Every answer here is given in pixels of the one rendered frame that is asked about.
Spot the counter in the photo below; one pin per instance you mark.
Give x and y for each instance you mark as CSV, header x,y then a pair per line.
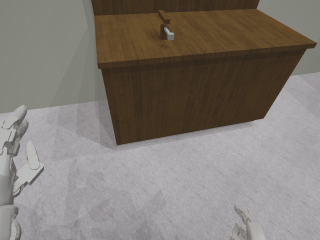
x,y
227,64

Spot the robot left forearm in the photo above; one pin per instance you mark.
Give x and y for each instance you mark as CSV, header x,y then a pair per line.
x,y
10,229

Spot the robot right hand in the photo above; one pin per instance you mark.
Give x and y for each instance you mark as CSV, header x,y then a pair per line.
x,y
253,229

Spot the robot left hand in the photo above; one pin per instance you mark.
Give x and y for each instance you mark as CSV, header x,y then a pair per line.
x,y
11,132

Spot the tap lever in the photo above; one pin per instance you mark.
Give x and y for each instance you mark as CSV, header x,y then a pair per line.
x,y
170,35

